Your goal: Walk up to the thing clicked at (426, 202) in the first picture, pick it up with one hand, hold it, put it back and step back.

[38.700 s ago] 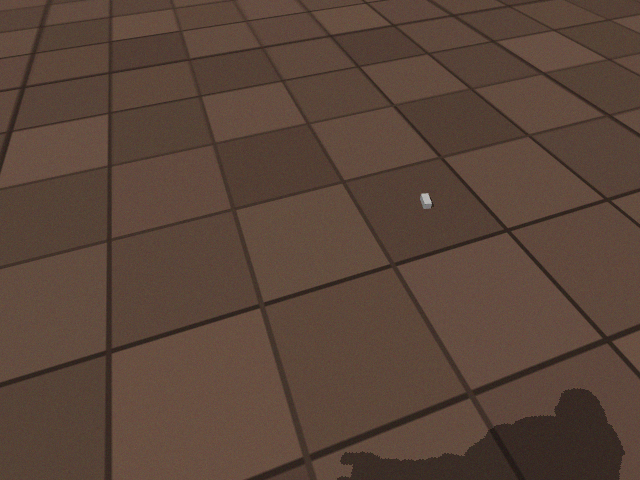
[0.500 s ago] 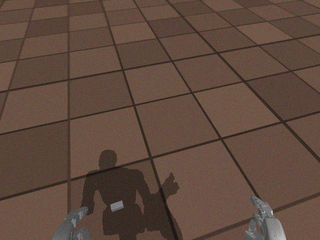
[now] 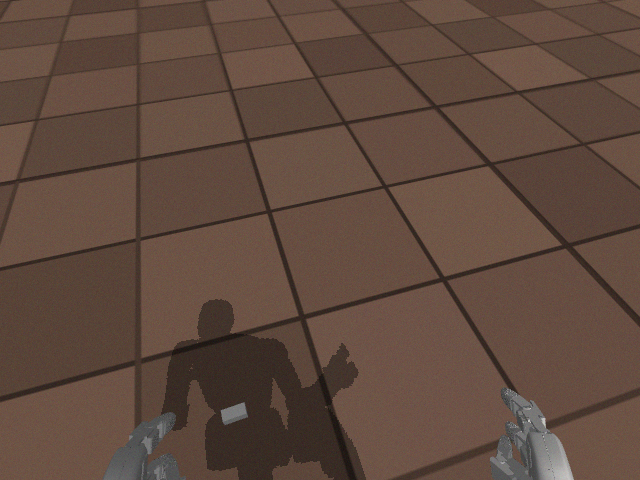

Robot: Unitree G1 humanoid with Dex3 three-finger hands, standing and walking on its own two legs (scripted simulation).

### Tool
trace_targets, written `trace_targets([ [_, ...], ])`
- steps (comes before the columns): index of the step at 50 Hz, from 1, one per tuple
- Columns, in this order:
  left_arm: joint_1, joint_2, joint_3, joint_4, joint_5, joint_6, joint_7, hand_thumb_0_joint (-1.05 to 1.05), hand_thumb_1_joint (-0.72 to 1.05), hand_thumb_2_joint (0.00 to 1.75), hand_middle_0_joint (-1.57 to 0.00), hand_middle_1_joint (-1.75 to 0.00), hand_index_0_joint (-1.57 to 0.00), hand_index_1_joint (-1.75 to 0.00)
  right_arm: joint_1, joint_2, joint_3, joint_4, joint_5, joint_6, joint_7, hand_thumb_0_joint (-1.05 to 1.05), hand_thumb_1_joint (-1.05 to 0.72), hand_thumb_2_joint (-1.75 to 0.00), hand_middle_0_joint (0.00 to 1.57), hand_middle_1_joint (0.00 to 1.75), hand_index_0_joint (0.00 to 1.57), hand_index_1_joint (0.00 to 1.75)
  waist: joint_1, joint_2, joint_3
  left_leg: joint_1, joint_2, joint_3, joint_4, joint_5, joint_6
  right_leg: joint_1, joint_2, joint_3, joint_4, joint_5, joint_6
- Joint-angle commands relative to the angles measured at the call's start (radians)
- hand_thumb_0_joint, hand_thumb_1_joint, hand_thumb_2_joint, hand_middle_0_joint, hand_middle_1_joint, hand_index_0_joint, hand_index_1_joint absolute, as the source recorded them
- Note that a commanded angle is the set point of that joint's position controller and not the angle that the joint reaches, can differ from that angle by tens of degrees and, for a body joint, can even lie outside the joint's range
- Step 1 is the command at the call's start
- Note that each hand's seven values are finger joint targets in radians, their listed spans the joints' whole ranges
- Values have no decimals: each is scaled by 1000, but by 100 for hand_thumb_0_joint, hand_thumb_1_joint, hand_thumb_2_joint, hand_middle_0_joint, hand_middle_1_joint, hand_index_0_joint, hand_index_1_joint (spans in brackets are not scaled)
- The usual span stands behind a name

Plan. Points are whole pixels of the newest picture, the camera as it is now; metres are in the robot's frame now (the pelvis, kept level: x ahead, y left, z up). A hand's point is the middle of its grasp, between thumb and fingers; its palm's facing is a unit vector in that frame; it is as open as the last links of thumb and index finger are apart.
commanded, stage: home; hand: left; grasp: from above
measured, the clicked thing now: (234, 413) +0.45 +0.26 -0.70
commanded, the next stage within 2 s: stand in 0.66 s
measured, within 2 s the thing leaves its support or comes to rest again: neither
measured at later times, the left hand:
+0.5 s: hand out of the picture +0.16 +0.18 -0.05, palm faces +0.05 -0.98 -0.20, open 7.4 cm
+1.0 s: hand out of the picture +0.12 +0.23 -0.10, palm faces +0.03 -0.94 -0.33, open 7.4 cm
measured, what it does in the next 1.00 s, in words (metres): stands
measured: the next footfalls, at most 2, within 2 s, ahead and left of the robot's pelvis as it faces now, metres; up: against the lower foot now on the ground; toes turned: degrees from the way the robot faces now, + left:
none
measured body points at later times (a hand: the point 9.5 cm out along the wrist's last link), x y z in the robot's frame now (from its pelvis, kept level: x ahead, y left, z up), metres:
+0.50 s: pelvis +0.00 +0.00 +0.00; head +0.01 +0.01 +0.45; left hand +0.15 +0.23 -0.03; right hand +0.15 -0.24 -0.06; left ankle +0.00 +0.12 -0.68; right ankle -0.01 -0.13 -0.68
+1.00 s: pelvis -0.01 +0.01 +0.03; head +0.02 +0.02 +0.48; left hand +0.12 +0.28 -0.08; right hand +0.12 -0.27 -0.08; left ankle +0.00 +0.12 -0.68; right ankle -0.01 -0.13 -0.68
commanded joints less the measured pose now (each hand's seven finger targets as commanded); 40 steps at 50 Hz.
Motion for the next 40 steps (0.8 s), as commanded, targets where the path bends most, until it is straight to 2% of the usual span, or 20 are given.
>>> trace_targets([
  [1, -10, 108, 66, -189, 7, -47, 4, 0, 90, 90, -20, -30, -20, -30, -56, -124, -59, -155, -2, -59, -9, 0, -90, -90, 20, 30, 20, 30, -7, 14, -97, 115, -15, 9, -165, 281, 13, 44, 21, -19, -135, 244, -19],
  [5, -28, 104, 58, -200, 6, -49, 3, 0, 90, 90, -20, -30, -20, -30, -65, -124, -55, -167, -1, -59, -9, 0, -90, -90, 20, 30, 20, 30, -8, -1, -74, 104, -14, 6, -173, 245, 15, 36, 22, -23, -142, 215, -18],
  [6, -20, 106, 62, -202, 5, -49, 3, 0, 90, 90, -20, -30, -20, -30, -67, -120, -54, -165, -2, -58, -9, 0, -90, -90, 20, 30, 20, 30, 0, 1, -78, 96, -15, 5, -174, 236, 15, 40, 22, -23, -143, 208, -18],
  [9, -7, 111, 67, -184, 8, -43, 3, 0, 90, 90, -20, -30, -20, -30, -59, -125, -58, -162, -1, -57, -10, 0, -90, -90, 20, 30, 20, 30, -5, -4, -80, 90, -19, 10, -172, 212, 19, 37, 19, -18, -152, 191, -17],
  [10, -17, 108, 55, -198, 8, -42, 1, 0, 90, 90, -20, -30, -20, -30, -66, -125, -56, -165, -1, -58, -9, 0, -90, -90, 20, 30, 20, 30, -8, 13, -65, 92, -18, 10, -179, 201, 17, 27, 19, -18, -152, 183, -17],
  [14, -12, 110, 62, -203, 6, -46, 3, 0, 90, 90, -20, -30, -20, -30, -61, -124, -57, -165, 0, -58, -8, 0, -90, -90, 20, 30, 20, 30, -1, 14, -101, 104, -14, -1, -178, 238, 13, 39, 22, -24, -135, 205, -21],
  [15, -11, 106, 62, -201, 6, -46, 4, 0, 90, 90, -20, -30, -20, -30, -62, -124, -57, -169, 0, -57, -8, 0, -90, -90, 20, 30, 20, 30, -5, 8, -86, 101, -13, 3, -175, 246, 14, 38, 21, -23, -137, 214, -21],
  [19, -13, 106, 62, -184, 7, -45, 4, 0, 90, 90, -20, -30, -20, -30, -62, -123, -57, -165, 1, -57, -9, 0, -90, -90, 20, 30, 20, 30, -11, 1, -68, 92, -18, 13, -167, 215, 19, 32, 18, -18, -151, 195, -16],
  [20, -5, 113, 70, -187, 7, -45, 4, 0, 90, 90, -20, -30, -20, -30, -56, -126, -59, -163, 0, -58, -9, 0, -90, -90, 20, 30, 20, 30, -9, 8, -92, 99, -15, 4, -175, 217, 16, 37, 21, -19, -142, 192, -20],
  [21, -34, 112, 55, -225, 7, -49, 1, 0, 90, 90, -20, -30, -20, -30, -63, -125, -58, -167, 0, -59, -7, 0, -90, -90, 20, 30, 20, 30, -4, 32, -90, 105, -14, 1, -183, 216, 13, 27, 21, -22, -139, 190, -21],
  [23, -2, 105, 61, -170, 8, -42, 3, 0, 90, 90, -20, -30, -20, -30, -60, -126, -59, -164, 0, -58, -10, 0, -90, -90, 20, 30, 20, 30, -11, -11, -70, 91, -15, 5, -173, 215, 18, 26, 21, -23, -148, 190, -17],
  [26, -30, 114, 63, -211, 7, -48, 2, 0, 90, 90, -20, -30, -20, -30, -66, -123, -56, -168, 1, -60, -10, 0, -90, -90, 20, 30, 20, 30, -8, 15, -76, 102, -15, 9, -176, 214, 17, 28, 20, -20, -147, 192, -18],
  [29, 8, 106, 66, -179, 6, -42, 3, 0, 90, 90, -20, -30, -20, -30, -59, -121, -59, -162, 1, -58, -10, 0, -90, -90, 20, 30, 20, 30, -2, 0, -79, 97, -15, 7, -172, 223, 17, 37, 19, -21, -145, 197, -19],
  [32, -24, 109, 59, -187, 8, -44, 3, 0, 90, 90, -20, -30, -20, -30, -65, -125, -58, -164, 1, -59, -9, 0, -90, -90, 20, 30, 20, 30, -12, 5, -52, 89, -15, 11, -178, 196, 18, 21, 20, -20, -150, 177, -18],
  [33, -24, 106, 60, -211, 5, -48, 3, 0, 90, 90, -20, -30, -20, -30, -68, -118, -55, -173, 1, -60, -11, 0, -90, -90, 20, 30, 20, 30, -5, 5, -83, 95, -16, 12, -171, 214, 17, 32, 20, -19, -150, 190, -18],
  [36, -2, 107, 62, -176, 5, -40, 3, 0, 90, 90, -20, -30, -20, -30, -65, -127, -59, -165, 2, -61, -9, 0, -90, -90, 20, 30, 20, 30, -7, 4, -48, 80, -14, 4, -185, 169, 18, 17, 22, -22, -150, 152, -18],
  [37, -12, 112, 66, -196, 5, -44, 2, 0, 90, 90, -20, -30, -20, -30, -65, -126, -60, -167, 1, -59, -9, 0, -90, -90, 20, 30, 20, 30, -5, 7, -76, 84, -16, 2, -182, 174, 18, 27, 21, -22, -150, 156, -18],
  [38, -315, 198, 63, 155, 126, -254, 40, 0, 90, 90, -20, -30, -20, -30, -127, -220, -94, 77, -127, 50, 51, 0, -90, -90, 20, 30, 20, 30, 69, -85, 172, 54, 2, -26, -261, 297, 59, 228, -81, 76, -217, 137, -51],
  [39, -243, 208, 82, 329, 132, -323, 34, 0, 90, 90, -20, -30, -20, -30, -130, -235, -113, 86, -123, 85, 76, 0, -90, -90, 20, 30, 20, 30, 57, -128, 61, 156, -7, -2, -249, 334, 71, 243, -95, 149, -241, 154, -87],
  [40, -233, 216, 74, 358, 125, -357, 26, 0, 90, 90, -20, -30, -20, -30, -122, -237, -117, 72, -130, 103, 91, 0, -90, -90, 20, 30, 20, 30, 40, -126, 76, 187, -7, -17, -256, 330, 69, 199, -88, 175, -275, 162, -101],
])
